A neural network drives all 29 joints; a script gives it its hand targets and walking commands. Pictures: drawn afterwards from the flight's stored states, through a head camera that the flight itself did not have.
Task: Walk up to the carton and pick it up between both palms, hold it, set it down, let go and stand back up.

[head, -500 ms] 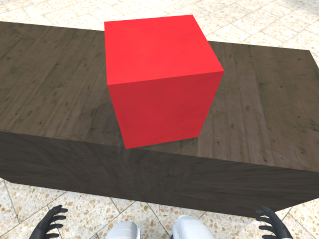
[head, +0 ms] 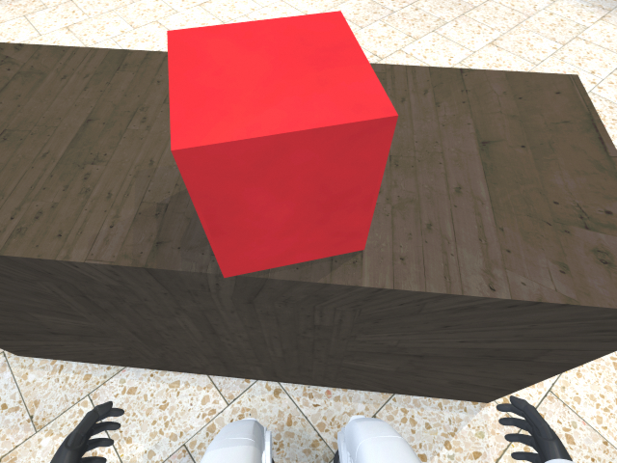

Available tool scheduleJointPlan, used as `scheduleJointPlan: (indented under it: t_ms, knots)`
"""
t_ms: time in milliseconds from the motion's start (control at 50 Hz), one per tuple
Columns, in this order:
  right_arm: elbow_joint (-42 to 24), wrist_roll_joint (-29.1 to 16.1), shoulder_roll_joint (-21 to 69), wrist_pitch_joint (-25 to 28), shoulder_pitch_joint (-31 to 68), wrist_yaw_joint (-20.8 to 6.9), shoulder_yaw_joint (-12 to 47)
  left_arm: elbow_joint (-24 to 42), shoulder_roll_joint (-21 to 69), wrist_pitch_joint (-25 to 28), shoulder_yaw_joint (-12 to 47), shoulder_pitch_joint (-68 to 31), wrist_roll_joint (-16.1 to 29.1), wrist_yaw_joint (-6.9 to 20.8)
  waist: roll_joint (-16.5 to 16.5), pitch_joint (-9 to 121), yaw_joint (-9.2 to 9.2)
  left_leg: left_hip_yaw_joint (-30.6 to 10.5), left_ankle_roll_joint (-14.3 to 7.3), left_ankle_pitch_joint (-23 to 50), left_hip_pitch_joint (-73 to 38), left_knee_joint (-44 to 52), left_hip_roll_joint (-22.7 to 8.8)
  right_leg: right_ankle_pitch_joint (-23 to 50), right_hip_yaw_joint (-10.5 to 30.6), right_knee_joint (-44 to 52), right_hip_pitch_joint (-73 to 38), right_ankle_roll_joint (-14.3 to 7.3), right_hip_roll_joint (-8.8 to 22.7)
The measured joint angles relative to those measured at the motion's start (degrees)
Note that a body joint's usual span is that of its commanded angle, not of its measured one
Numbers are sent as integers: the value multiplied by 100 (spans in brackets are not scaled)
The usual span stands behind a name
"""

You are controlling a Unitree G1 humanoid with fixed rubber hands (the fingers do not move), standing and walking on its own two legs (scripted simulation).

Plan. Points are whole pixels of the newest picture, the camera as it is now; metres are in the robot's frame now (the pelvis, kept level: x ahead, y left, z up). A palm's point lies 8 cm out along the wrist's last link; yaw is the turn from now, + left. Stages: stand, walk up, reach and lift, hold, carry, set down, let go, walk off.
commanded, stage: walk up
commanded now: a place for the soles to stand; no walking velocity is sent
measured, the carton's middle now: (278, 154) +0.46 +0.04 +0.11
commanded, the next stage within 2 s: none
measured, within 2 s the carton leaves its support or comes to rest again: neither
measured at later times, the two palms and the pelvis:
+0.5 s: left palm out of the picture +0.11 +0.30 -0.07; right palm out of the picture +0.11 -0.31 -0.09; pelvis +0.00 +0.00 +0.00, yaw -1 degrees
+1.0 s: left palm out of the picture +0.11 +0.30 -0.07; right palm out of the picture +0.11 -0.31 -0.09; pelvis -0.01 +0.00 +0.00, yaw -1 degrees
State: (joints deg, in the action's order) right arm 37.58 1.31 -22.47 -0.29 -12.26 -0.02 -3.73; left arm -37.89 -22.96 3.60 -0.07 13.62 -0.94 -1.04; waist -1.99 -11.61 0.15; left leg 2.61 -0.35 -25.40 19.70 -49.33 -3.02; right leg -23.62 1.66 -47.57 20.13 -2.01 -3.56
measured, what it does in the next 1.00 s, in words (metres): stands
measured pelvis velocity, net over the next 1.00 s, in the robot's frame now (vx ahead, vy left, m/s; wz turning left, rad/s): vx -0.01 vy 0.00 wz -0.02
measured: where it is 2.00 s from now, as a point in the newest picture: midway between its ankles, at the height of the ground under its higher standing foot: outside the picture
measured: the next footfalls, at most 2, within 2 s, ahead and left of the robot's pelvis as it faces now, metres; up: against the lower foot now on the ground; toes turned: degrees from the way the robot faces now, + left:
right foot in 1.60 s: +0.02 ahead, -0.12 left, +0.00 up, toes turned +0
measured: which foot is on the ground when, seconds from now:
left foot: down 0.00-1.00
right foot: down 0.00-1.00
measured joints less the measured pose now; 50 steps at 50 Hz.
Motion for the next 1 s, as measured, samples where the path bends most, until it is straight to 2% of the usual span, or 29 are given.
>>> scheduleJointPlan:
  t_ms: [120,160,220,360,440,520,760,1000]
  knots:
    - [0,0,-16,-35,0,-4,0,-36,0,70,0,11,0,-3,-8,-6,0,1,-54,-274,-31,-38,49,13,22,-77,16,-30,19]
    - [0,0,-18,-35,0,-4,-2,-36,0,70,0,11,0,-5,-14,-6,0,0,-92,-103,-32,-22,55,6,27,-102,20,-14,18]
    - [0,0,-18,-21,0,-4,-2,-36,0,70,0,11,0,-5,-12,-5,0,3,5,34,-46,-9,65,-13,34,-147,25,13,33]
    - [1,0,-24,-8,0,-17,-3,-46,0,90,0,14,0,-5,-15,-3,0,5,-16,-10,-49,-14,49,-38,34,-172,26,-7,15]
    - [0,0,-67,-65,0,-17,-3,-47,0,101,0,14,0,-14,-19,-3,0,5,-55,-357,-51,-76,111,-37,71,-176,26,-34,40]
    - [0,0,-70,-65,0,-17,-11,-47,0,101,0,14,0,-21,-18,-3,0,6,-74,42,-57,-41,124,-55,87,-217,26,39,46]
    - [0,0,-76,-16,5,-20,-11,-58,-3,139,0,15,0,-22,-24,25,0,20,-66,-130,-4,-75,120,-84,108,-200,28,27,50]
    - [1,0,-79,13,8,-23,-13,-65,-3,141,0,24,0,-29,-33,79,0,38,-71,-6,27,-75,110,-121,117,-241,44,64,56]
